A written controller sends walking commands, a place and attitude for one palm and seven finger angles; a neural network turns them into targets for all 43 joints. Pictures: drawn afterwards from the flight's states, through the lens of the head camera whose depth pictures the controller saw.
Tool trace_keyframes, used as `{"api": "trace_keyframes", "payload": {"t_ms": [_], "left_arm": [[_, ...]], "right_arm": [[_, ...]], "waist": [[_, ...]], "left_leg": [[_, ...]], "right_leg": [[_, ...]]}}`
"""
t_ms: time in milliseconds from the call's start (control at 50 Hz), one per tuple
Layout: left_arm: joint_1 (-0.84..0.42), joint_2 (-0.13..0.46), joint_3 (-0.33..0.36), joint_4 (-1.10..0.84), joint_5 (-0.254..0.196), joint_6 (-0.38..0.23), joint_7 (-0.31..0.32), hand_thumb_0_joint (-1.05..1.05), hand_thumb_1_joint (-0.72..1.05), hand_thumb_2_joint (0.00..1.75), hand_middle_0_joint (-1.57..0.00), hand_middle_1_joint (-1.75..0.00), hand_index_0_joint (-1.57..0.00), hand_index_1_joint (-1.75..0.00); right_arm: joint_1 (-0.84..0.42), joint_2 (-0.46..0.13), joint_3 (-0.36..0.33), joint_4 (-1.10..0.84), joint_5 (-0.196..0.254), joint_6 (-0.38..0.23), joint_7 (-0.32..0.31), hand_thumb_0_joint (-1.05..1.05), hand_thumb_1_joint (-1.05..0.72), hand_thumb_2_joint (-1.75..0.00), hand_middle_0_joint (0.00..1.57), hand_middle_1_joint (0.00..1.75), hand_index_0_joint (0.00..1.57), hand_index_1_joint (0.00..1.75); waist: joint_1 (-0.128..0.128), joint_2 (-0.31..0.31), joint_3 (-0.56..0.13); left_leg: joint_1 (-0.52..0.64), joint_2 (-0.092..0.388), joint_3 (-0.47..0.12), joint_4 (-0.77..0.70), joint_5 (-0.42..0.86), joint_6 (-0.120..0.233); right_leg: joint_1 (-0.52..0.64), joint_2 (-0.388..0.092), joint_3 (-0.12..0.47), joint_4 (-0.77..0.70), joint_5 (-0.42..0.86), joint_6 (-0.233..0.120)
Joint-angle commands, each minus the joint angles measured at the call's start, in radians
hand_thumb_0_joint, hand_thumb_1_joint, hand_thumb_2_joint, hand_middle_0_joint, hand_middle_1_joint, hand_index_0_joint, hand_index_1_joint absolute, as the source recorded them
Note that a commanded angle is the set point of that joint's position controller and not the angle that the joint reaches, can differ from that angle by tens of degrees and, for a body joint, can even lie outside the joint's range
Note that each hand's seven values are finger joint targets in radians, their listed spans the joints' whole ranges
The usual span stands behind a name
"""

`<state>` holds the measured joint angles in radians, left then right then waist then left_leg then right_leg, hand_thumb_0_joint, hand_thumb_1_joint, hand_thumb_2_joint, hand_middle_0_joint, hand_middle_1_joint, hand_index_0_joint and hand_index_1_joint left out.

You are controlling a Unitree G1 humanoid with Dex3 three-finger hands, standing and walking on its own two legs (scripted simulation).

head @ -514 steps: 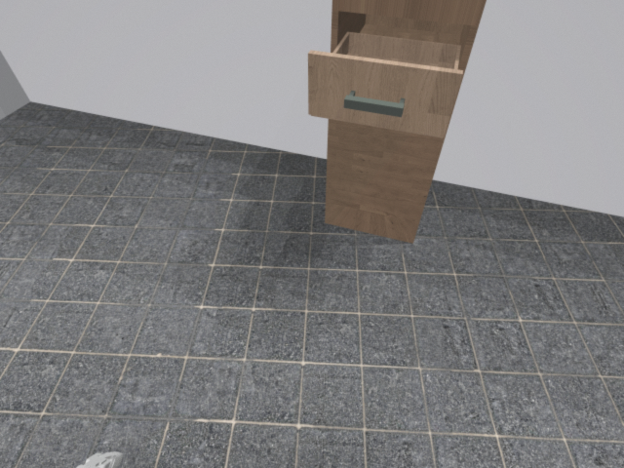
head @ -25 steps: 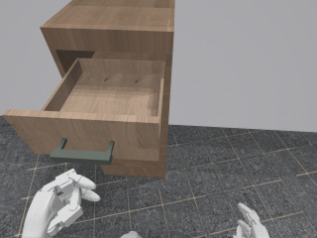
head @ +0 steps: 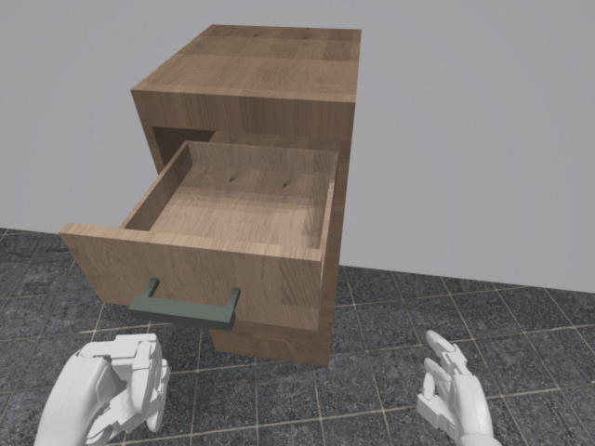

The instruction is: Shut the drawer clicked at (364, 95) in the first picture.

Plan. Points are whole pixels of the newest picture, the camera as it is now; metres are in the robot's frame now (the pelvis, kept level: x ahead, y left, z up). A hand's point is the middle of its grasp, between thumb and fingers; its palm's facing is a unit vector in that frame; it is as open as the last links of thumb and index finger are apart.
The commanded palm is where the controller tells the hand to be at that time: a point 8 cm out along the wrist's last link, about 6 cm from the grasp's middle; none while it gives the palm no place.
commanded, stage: raise the hand and make a fist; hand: left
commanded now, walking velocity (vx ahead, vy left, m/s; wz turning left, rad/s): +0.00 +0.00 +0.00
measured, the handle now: (188, 301) +0.29 +0.19 +0.07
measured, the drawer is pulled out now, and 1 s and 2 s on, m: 0.29 0.29 0.29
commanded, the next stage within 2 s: bring the fist close to the handle in 0.56 s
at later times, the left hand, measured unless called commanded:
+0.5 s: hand (149, 389) +0.13 +0.15 +0.16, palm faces -0.01 -0.99 -0.14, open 3.3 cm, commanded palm +0.08 +0.21 +0.17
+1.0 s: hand (172, 384) +0.15 +0.15 +0.13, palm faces -0.02 -1.00 -0.09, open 3.3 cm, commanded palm +0.11 +0.20 +0.13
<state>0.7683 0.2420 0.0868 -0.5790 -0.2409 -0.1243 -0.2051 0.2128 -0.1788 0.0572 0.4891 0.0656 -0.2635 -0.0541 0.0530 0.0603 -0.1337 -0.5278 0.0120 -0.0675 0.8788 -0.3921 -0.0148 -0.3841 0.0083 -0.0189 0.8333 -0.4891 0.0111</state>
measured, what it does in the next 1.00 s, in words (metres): stands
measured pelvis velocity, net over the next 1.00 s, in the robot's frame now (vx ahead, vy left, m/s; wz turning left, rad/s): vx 0.00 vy -0.01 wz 0.01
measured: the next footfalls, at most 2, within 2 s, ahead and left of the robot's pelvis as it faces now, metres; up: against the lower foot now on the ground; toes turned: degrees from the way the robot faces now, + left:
none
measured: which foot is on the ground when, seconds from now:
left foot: down 0.00-1.00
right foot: down 0.00-1.00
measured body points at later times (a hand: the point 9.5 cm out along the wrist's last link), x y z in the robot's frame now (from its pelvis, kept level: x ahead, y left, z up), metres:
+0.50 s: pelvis +0.00 -0.02 +0.01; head -0.04 -0.04 +0.46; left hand +0.13 +0.21 +0.16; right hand +0.21 -0.23 -0.02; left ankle +0.04 +0.13 -0.70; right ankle -0.03 -0.13 -0.70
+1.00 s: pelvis +0.00 -0.01 +0.01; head -0.02 -0.03 +0.46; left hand +0.15 +0.20 +0.13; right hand +0.21 -0.23 -0.03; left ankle +0.04 +0.13 -0.70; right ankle -0.03 -0.13 -0.70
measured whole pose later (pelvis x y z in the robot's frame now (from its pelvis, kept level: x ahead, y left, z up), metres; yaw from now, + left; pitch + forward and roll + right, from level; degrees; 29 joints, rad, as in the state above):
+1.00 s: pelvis +0.00 -0.01 +0.01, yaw +0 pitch +1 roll -1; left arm 0.67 0.23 0.11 -0.46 -0.25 -0.13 -0.25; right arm 0.23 -0.22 0.04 0.58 0.06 -0.39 -0.07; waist 0.05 0.06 -0.09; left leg -0.47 0.02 -0.08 0.80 -0.36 -0.03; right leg -0.33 0.02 -0.03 0.78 -0.47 -0.01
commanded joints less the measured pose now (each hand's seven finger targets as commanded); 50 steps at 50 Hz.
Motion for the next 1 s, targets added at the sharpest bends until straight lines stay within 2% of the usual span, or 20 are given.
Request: {"api": "trace_keyframes", "payload": {"t_ms": [0, 60, 140, 240, 300, 340, 360, 400, 460, 480, 520, 540, 600, 620, 640, 680, 860, 900, 920, 980], "left_arm": [[-0.002, 0.112, 0.122, -0.220, -0.044, -0.024, -0.018, 0.00, 0.90, 0.90, -1.40, -1.60, -1.40, -1.60], [-0.019, 0.116, 0.131, -0.244, -0.065, -0.015, -0.034, 0.00, 0.90, 0.90, -1.40, -1.60, -1.40, -1.60], [-0.045, 0.128, 0.151, -0.274, -0.079, 0.000, -0.048, 0.00, 0.90, 0.90, -1.40, -1.60, -1.40, -1.60], [-0.036, 0.126, 0.173, -0.177, -0.091, 0.030, -0.066, 0.00, 0.90, 0.90, -1.40, -1.60, -1.40, -1.60], [-0.038, 0.149, 0.192, -0.221, -0.083, 0.022, -0.063, 0.00, 0.90, 0.90, -1.40, -1.60, -1.40, -1.60], [-0.031, 0.127, 0.167, -0.238, -0.084, 0.009, -0.063, 0.00, 0.90, 0.90, -1.40, -1.60, -1.40, -1.60], [-0.035, 0.143, 0.189, -0.223, -0.085, 0.005, -0.059, 0.00, 0.90, 0.90, -1.40, -1.60, -1.40, -1.60], [-0.049, 0.150, 0.199, -0.223, -0.082, -0.006, -0.054, 0.00, 0.90, 0.90, -1.40, -1.60, -1.40, -1.60], [-0.038, 0.125, 0.174, -0.209, -0.083, -0.013, -0.058, 0.00, 0.90, 0.90, -1.40, -1.60, -1.40, -1.60], [-0.047, 0.142, 0.194, -0.195, -0.085, -0.012, -0.059, 0.00, 0.90, 0.90, -1.40, -1.60, -1.40, -1.60], [-0.048, 0.126, 0.176, -0.189, -0.082, -0.009, -0.064, 0.00, 0.90, 0.90, -1.40, -1.60, -1.40, -1.60], [-0.054, 0.135, 0.185, -0.186, -0.083, -0.010, -0.066, 0.00, 0.90, 0.90, -1.40, -1.60, -1.40, -1.60], [-0.034, 0.150, 0.204, -0.194, -0.082, -0.008, -0.072, 0.00, 0.90, 0.90, -1.40, -1.60, -1.40, -1.60], [-0.035, 0.129, 0.178, -0.205, -0.085, -0.009, -0.077, 0.00, 0.90, 0.90, -1.40, -1.60, -1.40, -1.60], [-0.029, 0.140, 0.200, -0.189, -0.090, -0.010, -0.077, 0.00, 0.90, 0.90, -1.40, -1.60, -1.40, -1.60], [-0.040, 0.110, 0.169, -0.154, -0.094, -0.009, -0.086, 0.00, 0.90, 0.90, -1.40, -1.60, -1.40, -1.60], [-0.129, 0.080, 0.096, -0.123, -0.044, -0.057, -0.053, 0.00, 0.90, 0.90, -1.40, -1.60, -1.40, -1.60], [-0.164, 0.105, 0.109, -0.121, -0.031, -0.071, -0.039, 0.00, 0.90, 0.90, -1.40, -1.60, -1.40, -1.60], [-0.151, 0.081, 0.090, -0.114, -0.027, -0.075, -0.034, 0.00, 0.90, 0.90, -1.40, -1.60, -1.40, -1.60], [-0.134, 0.078, 0.093, -0.074, -0.028, -0.078, -0.026, 0.00, 0.90, 0.90, -1.40, -1.60, -1.40, -1.60]], "right_arm": [[-0.141, -0.116, -0.052, -0.161, 0.015, -0.085, -0.017, 0.00, -0.90, -0.90, 0.20, 0.30, 0.20, 0.30], [-0.142, -0.116, -0.045, -0.161, 0.020, -0.117, -0.023, 0.00, -0.90, -0.90, 0.20, 0.30, 0.20, 0.30], [-0.148, -0.120, -0.038, -0.150, 0.025, -0.160, -0.027, 0.00, -0.90, -0.90, 0.20, 0.30, 0.20, 0.30], [-0.151, -0.125, -0.044, -0.126, 0.029, -0.182, -0.033, 0.00, -0.90, -0.90, 0.20, 0.30, 0.20, 0.30], [-0.160, -0.124, -0.046, -0.128, 0.027, -0.197, -0.029, 0.00, -0.90, -0.90, 0.20, 0.30, 0.20, 0.30], [-0.151, -0.121, -0.045, -0.133, 0.024, -0.206, -0.027, 0.00, -0.90, -0.90, 0.20, 0.30, 0.20, 0.30], [-0.148, -0.122, -0.048, -0.125, 0.025, -0.207, -0.028, 0.00, -0.90, -0.90, 0.20, 0.30, 0.20, 0.30], [-0.157, -0.122, -0.049, -0.114, 0.023, -0.215, -0.028, 0.00, -0.90, -0.90, 0.20, 0.30, 0.20, 0.30], [-0.148, -0.123, -0.050, -0.114, 0.022, -0.219, -0.028, 0.00, -0.90, -0.90, 0.20, 0.30, 0.20, 0.30], [-0.146, -0.122, -0.052, -0.109, 0.023, -0.219, -0.030, 0.00, -0.90, -0.90, 0.20, 0.30, 0.20, 0.30], [-0.149, -0.122, -0.050, -0.105, 0.023, -0.221, -0.031, 0.00, -0.90, -0.90, 0.20, 0.30, 0.20, 0.30], [-0.150, -0.123, -0.052, -0.102, 0.024, -0.222, -0.032, 0.00, -0.90, -0.90, 0.20, 0.30, 0.20, 0.30], [-0.166, -0.122, -0.052, -0.100, 0.024, -0.229, -0.030, 0.00, -0.90, -0.90, 0.20, 0.30, 0.20, 0.30], [-0.156, -0.120, -0.046, -0.106, 0.022, -0.231, -0.029, 0.00, -0.90, -0.90, 0.20, 0.30, 0.20, 0.30], [-0.156, -0.119, -0.052, -0.101, 0.025, -0.231, -0.030, 0.00, -0.90, -0.90, 0.20, 0.30, 0.20, 0.30], [-0.151, -0.123, -0.050, -0.096, 0.023, -0.226, -0.031, 0.00, -0.90, -0.90, 0.20, 0.30, 0.20, 0.30], [-0.127, -0.133, -0.058, -0.089, 0.006, -0.202, -0.028, 0.00, -0.90, -0.90, 0.20, 0.30, 0.20, 0.30], [-0.125, -0.137, -0.062, -0.083, 0.003, -0.196, -0.028, 0.00, -0.90, -0.90, 0.20, 0.30, 0.20, 0.30], [-0.117, -0.134, -0.061, -0.088, 0.000, -0.192, -0.025, 0.00, -0.90, -0.90, 0.20, 0.30, 0.20, 0.30], [-0.117, -0.135, -0.068, -0.089, -0.003, -0.173, -0.020, 0.00, -0.90, -0.90, 0.20, 0.30, 0.20, 0.30]], "waist": [[0.000, 0.002, 0.028], [0.001, -0.027, 0.027], [0.007, -0.010, 0.033], [0.012, -0.072, 0.072], [0.023, -0.013, 0.044], [0.017, -0.029, 0.035], [0.018, -0.044, 0.045], [0.021, -0.002, 0.061], [0.015, -0.029, 0.053], [0.014, -0.040, 0.056], [0.011, -0.027, 0.072], [0.012, -0.043, 0.068], [0.023, -0.022, 0.051], [0.016, -0.023, 0.048], [0.017, -0.066, 0.045], [0.011, -0.065, 0.062], [-0.013, -0.033, 0.065], [-0.015, -0.017, 0.055], [-0.015, -0.012, 0.046], [-0.014, -0.046, 0.023]], "left_leg": [[0.153, -0.004, 0.035, -0.177, 0.130, 0.046], [0.171, -0.006, 0.034, -0.189, 0.127, 0.047], [0.198, -0.010, 0.036, -0.199, 0.134, 0.047], [0.185, -0.014, 0.040, -0.211, 0.130, 0.045], [0.206, -0.020, 0.046, -0.205, 0.155, 0.047], [0.212, -0.020, 0.048, -0.204, 0.161, 0.048], [0.208, -0.018, 0.050, -0.200, 0.161, 0.047], [0.208, -0.020, 0.050, -0.194, 0.157, 0.045], [0.210, -0.020, 0.053, -0.193, 0.157, 0.047], [0.210, -0.019, 0.051, -0.194, 0.159, 0.047], [0.211, -0.020, 0.052, -0.198, 0.149, 0.046], [0.213, -0.018, 0.050, -0.199, 0.154, 0.047], [0.223, -0.020, 0.050, -0.195, 0.178, 0.048], [0.221, -0.021, 0.049, -0.203, 0.175, 0.048], [0.222, -0.018, 0.048, -0.201, 0.184, 0.048], [0.209, -0.021, 0.049, -0.198, 0.171, 0.047], [0.183, -0.020, 0.046, -0.191, 0.121, 0.048], [0.177, -0.020, 0.046, -0.185, 0.109, 0.047], [0.177, -0.020, 0.044, -0.190, 0.109, 0.046], [0.158, -0.020, 0.046, -0.175, 0.140, 0.047]], "right_leg": [[-0.080, 0.026, -0.062, -0.194, 0.218, -0.022], [-0.069, 0.025, -0.057, -0.215, 0.213, -0.019], [-0.052, 0.023, -0.049, -0.243, 0.216, -0.018], [-0.046, 0.021, -0.034, -0.272, 0.213, -0.012], [-0.025, 0.018, -0.025, -0.274, 0.241, -0.015], [-0.028, 0.016, -0.030, -0.266, 0.251, -0.013], [-0.031, 0.019, -0.030, -0.271, 0.247, -0.012], [-0.035, 0.018, -0.020, -0.281, 0.241, -0.015], [-0.038, 0.015, -0.019, -0.278, 0.241, -0.012], [-0.039, 0.015, -0.016, -0.282, 0.246, -0.010], [-0.043, 0.015, -0.016, -0.291, 0.229, -0.012], [-0.042, 0.016, -0.017, -0.288, 0.239, -0.011], [-0.027, 0.018, -0.015, -0.286, 0.277, -0.013], [-0.027, 0.015, -0.022, -0.276, 0.276, -0.013], [-0.026, 0.019, -0.025, -0.274, 0.291, -0.010], [-0.041, 0.019, -0.023, -0.270, 0.281, -0.007], [-0.083, 0.016, -0.031, -0.245, 0.191, -0.012], [-0.086, 0.014, -0.025, -0.247, 0.166, -0.014], [-0.085, 0.013, -0.035, -0.232, 0.164, -0.015], [-0.078, 0.010, -0.034, -0.213, 0.216, -0.013]]}}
